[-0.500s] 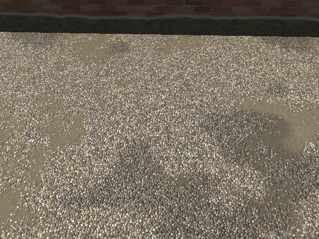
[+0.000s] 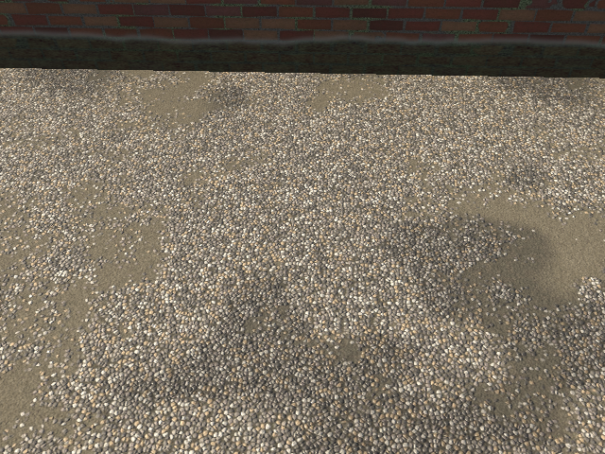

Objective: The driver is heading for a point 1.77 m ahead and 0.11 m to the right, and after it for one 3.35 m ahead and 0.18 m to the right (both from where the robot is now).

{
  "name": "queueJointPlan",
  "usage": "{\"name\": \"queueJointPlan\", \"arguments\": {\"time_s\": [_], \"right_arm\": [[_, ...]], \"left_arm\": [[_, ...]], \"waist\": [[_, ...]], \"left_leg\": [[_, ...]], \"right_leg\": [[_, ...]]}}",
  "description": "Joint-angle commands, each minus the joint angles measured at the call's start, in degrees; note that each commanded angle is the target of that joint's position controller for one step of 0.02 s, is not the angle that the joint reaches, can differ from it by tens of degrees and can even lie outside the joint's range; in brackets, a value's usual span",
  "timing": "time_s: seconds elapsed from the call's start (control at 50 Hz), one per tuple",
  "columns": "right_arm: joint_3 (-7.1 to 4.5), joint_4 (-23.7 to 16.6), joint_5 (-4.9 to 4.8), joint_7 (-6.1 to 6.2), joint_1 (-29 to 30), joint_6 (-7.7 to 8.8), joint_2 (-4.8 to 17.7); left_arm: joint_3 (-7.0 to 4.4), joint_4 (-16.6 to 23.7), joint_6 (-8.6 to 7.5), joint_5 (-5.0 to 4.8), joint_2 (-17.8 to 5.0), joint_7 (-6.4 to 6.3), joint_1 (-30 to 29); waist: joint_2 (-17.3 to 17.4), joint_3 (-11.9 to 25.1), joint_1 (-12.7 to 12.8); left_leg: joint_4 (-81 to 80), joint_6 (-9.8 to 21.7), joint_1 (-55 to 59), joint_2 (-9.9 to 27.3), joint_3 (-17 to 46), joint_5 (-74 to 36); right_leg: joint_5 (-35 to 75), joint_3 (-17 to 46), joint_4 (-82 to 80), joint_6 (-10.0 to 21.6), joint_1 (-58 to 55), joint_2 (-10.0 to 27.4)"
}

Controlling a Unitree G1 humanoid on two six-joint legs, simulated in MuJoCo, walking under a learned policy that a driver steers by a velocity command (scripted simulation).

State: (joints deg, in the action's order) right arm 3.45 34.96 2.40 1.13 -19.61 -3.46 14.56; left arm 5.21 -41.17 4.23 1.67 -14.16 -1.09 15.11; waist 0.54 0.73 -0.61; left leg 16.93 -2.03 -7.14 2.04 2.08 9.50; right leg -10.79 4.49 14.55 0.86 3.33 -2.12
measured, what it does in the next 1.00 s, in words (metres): stands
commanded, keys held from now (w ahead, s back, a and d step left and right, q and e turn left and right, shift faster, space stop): w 1.00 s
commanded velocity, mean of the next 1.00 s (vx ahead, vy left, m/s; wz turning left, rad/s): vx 0.44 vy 0.00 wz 0.00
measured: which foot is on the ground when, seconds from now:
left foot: down 0.00-1.00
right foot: down 0.00-1.00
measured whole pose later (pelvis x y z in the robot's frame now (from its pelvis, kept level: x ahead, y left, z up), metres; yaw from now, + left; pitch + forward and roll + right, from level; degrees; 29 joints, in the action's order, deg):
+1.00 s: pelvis +0.00 +0.01 -0.01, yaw +0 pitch +0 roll +0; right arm 7.7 26.3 4.6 -0.2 -8.6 -2.7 15.4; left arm 8.2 -27.8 2.3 4.2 -15.6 1.5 7.1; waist -0.1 1.5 -0.6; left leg 22.1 -1.6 -10.2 1.2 2.1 12.2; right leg -14.2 5.2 21.2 0.0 7.1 -1.7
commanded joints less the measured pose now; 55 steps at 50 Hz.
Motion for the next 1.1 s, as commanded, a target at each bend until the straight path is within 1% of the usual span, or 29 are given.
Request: {"name": "queueJointPlan", "arguments": {"time_s": [0.02,0.08,0.12,0.16,0.2,0.22,0.26,0.32,0.36,0.4,0.44,0.46,0.48,0.5,0.52,0.58,0.62,0.64,0.66,0.72,0.74,0.76,0.78,0.8,0.92,0.96,0.98,1.0,1.1], "right_arm": [[-0.82,-6.5,0.50,0.17,2.8,1.16,5.2],[0.18,-9.6,0.68,-0.30,6.0,1.56,4.7],[0.64,-10.9,1.11,-0.39,7.0,1.53,5.0],[0.69,-10.7,1.63,-0.13,6.5,1.21,5.7],[1.32,-12.5,1.27,-0.46,9.5,1.22,5.2],[1.45,-12.8,1.47,-0.53,9.9,1.15,5.4],[1.33,-12.4,1.97,-0.27,9.6,1.02,6.0],[1.56,-13.0,1.89,-0.41,11.4,1.06,6.1],[1.98,-14.5,1.80,-0.86,13.8,1.29,5.6],[1.77,-13.8,2.19,-0.63,13.1,1.30,6.2],[1.87,-14.0,2.08,-0.70,13.8,1.30,6.3],[2.16,-15.1,1.69,-1.04,15.6,1.41,5.9],[2.18,-15.2,1.90,-1.09,15.6,1.42,5.9],[1.90,-14.2,2.36,-0.83,14.1,1.38,6.4],[1.93,-14.3,2.24,-0.83,14.5,1.43,6.5],[1.99,-14.2,2.03,-0.90,14.9,1.43,6.6],[2.32,-15.4,1.97,-1.23,16.5,1.55,6.1],[2.04,-14.3,2.39,-0.95,14.8,1.54,6.5],[2.07,-14.3,2.25,-0.94,15.1,1.58,6.6],[2.12,-14.2,2.05,-0.98,15.3,1.55,6.6],[2.43,-15.3,1.78,-1.28,16.9,1.63,6.1],[2.45,-15.3,2.02,-1.28,16.7,1.64,6.0],[2.17,-14.2,2.43,-1.00,14.9,1.63,6.4],[2.19,-14.2,2.28,-0.99,15.2,1.66,6.5],[2.23,-13.9,2.08,-1.05,15.3,1.69,6.4],[2.57,-15.1,2.05,-1.31,16.7,1.80,5.8],[2.27,-13.9,2.43,-1.03,14.9,1.77,6.3],[2.28,-14.0,2.29,-1.02,15.1,1.78,6.4],[2.28,-13.7,2.10,-1.05,15.1,1.71,6.4]], "left_arm": [[-0.82,6.3,-0.97,0.51,-5.6,-0.12,-3.8],[0.14,9.6,-1.66,2.02,-4.7,0.81,-4.6],[0.37,11.1,-1.83,2.33,-5.3,1.13,-5.1],[0.16,11.3,-1.45,1.56,-6.5,0.75,-6.5],[0.89,13.7,-2.04,2.55,-5.2,1.49,-7.9],[0.97,13.9,-2.27,2.94,-5.2,1.76,-7.8],[0.62,13.8,-2.04,2.09,-6.5,1.42,-8.7],[0.79,14.8,-2.23,2.29,-6.4,1.61,-10.2],[1.29,16.4,-2.83,3.33,-5.4,2.38,-10.3],[0.87,16.2,-2.52,2.33,-6.8,1.96,-11.1],[0.95,16.7,-2.56,2.40,-6.7,1.99,-11.9],[1.34,18.0,-2.95,3.07,-5.8,2.51,-12.1],[1.36,17.9,-3.11,3.32,-5.9,2.70,-11.8],[0.95,17.0,-2.84,2.56,-7.0,2.32,-11.8],[0.94,17.5,-2.78,2.31,-7.1,2.22,-12.3],[0.98,17.9,-2.77,2.35,-7.0,2.18,-12.8],[1.40,18.8,-3.24,3.24,-6.1,2.83,-12.3],[1.00,17.9,-2.96,2.49,-7.2,2.41,-12.3],[0.99,18.2,-2.88,2.25,-7.2,2.29,-12.7],[1.03,18.4,-2.81,2.31,-7.1,2.21,-13.1],[1.42,19.5,-3.12,2.98,-6.1,2.69,-13.0],[1.44,19.2,-3.24,3.19,-6.1,2.84,-12.5],[1.04,18.2,-2.96,2.45,-7.2,2.42,-12.4],[1.03,18.6,-2.87,2.21,-7.2,2.30,-12.8],[1.06,18.6,-2.74,2.31,-6.8,2.20,-13.0],[1.46,19.3,-3.16,3.15,-5.9,2.81,-12.4],[1.06,18.3,-2.87,2.44,-7.0,2.39,-12.3],[1.04,18.6,-2.79,2.20,-7.0,2.26,-12.7],[1.08,18.5,-2.69,2.30,-6.7,2.19,-13.0]], "waist": [[-0.6,-0.4,0.1],[-0.9,0.6,1.1],[-1.0,2.1,1.0],[-0.5,2.0,-0.2],[-0.9,0.1,0.8],[-0.9,1.5,0.8],[-0.3,2.8,-0.2],[-0.1,2.5,-0.2],[-0.2,3.3,1.0],[0.1,4.7,0.0],[0.1,4.2,-0.1],[-0.4,2.8,1.0],[-0.3,4.4,1.0],[0.0,6.5,-0.1],[-0.1,5.6,-0.1],[-0.2,4.6,-0.1],[-0.4,4.9,0.9],[-0.1,7.0,-0.2],[-0.2,6.0,-0.1],[-0.3,4.7,-0.2],[-0.6,3.3,0.9],[-0.5,4.9,0.9],[-0.2,7.1,-0.3],[-0.3,6.0,-0.2],[-0.2,4.6,-0.2],[-0.4,5.0,0.9],[-0.2,7.1,-0.3],[-0.3,6.0,-0.2],[-0.3,4.6,-0.2]], "left_leg": [[-0.4,2.5,-0.8,0.7,1.4,-3.9],[1.4,2.1,-2.3,0.8,1.4,-10.9],[2.4,1.8,-1.2,0.9,1.3,-12.3],[2.2,2.0,0.6,0.9,1.4,-7.9],[2.3,2.1,-1.8,1.5,2.1,-11.5],[2.6,2.1,-1.2,1.6,2.3,-12.7],[2.7,2.1,1.0,1.7,2.3,-9.6],[2.6,2.4,0.5,2.2,3.0,-9.7],[3.1,2.4,-0.9,2.5,3.3,-14.3],[3.2,2.4,1.3,2.5,3.3,-11.0],[3.0,2.6,0.9,2.8,3.7,-10.4],[3.3,2.6,-1.1,2.9,4.0,-13.6],[3.5,2.6,-0.7,2.9,3.9,-14.4],[3.5,2.5,1.7,2.9,3.7,-11.5],[3.5,2.5,1.4,2.9,3.8,-10.9],[3.3,2.7,0.6,3.1,4.2,-10.2],[3.8,2.6,-0.9,3.1,4.2,-14.1],[3.7,2.6,1.5,3.1,4.0,-11.2],[3.7,2.5,1.2,3.1,4.1,-10.6],[3.4,2.7,0.3,3.2,4.4,-9.8],[3.7,2.6,-1.8,3.2,4.5,-13.0],[3.8,2.5,-1.2,3.2,4.4,-13.7],[3.7,2.5,1.2,3.2,4.2,-10.8],[3.7,2.5,0.9,3.2,4.3,-10.1],[3.3,2.6,-0.2,3.3,4.6,-9.5],[3.7,2.4,-1.5,3.3,4.6,-13.5],[3.6,2.4,1.0,3.3,4.4,-10.5],[3.6,2.4,0.7,3.3,4.5,-9.9],[3.1,2.5,-0.3,3.4,4.7,-9.2]], "right_leg": [[6.5,4.2,-1.2,3.6,2.2,3.5],[14.0,4.0,1.7,3.8,1.3,4.0],[15.7,4.1,2.7,3.6,1.5,4.1],[10.1,4.7,1.4,3.1,3.2,3.8],[13.4,4.3,2.6,2.8,3.7,4.1],[14.7,4.3,3.3,2.8,3.1,4.2],[10.1,4.9,2.5,2.4,3.8,4.0],[9.1,5.0,2.5,2.0,4.0,4.2],[14.6,4.6,4.5,2.1,3.0,4.8],[9.9,5.2,3.5,1.8,3.6,4.6],[8.9,5.3,3.3,1.6,4.0,4.8],[12.9,4.7,4.6,1.6,4.0,5.1],[14.1,4.8,5.2,1.7,3.4,5.3],[10.5,5.5,4.3,1.6,3.2,5.1],[9.4,5.4,4.0,1.4,3.9,5.0],[8.3,5.4,3.8,1.2,4.3,5.1],[14.0,5.0,5.5,1.4,3.6,5.6],[10.3,5.7,4.6,1.4,3.3,5.4],[9.2,5.6,4.3,1.2,4.1,5.3],[8.2,5.6,3.9,1.1,4.5,5.2],[12.6,5.1,5.1,1.3,4.5,5.5],[13.9,5.2,5.5,1.4,3.7,5.7],[10.2,5.9,4.5,1.3,3.5,5.5],[9.1,5.8,4.2,1.2,4.2,5.4],[8.5,5.8,3.7,1.2,4.3,5.3],[14.4,5.5,5.3,1.4,3.4,5.8],[10.6,6.1,4.3,1.4,3.2,5.6],[9.4,6.0,3.9,1.3,4.0,5.5],[8.6,6.0,3.4,1.2,4.2,5.4]]}}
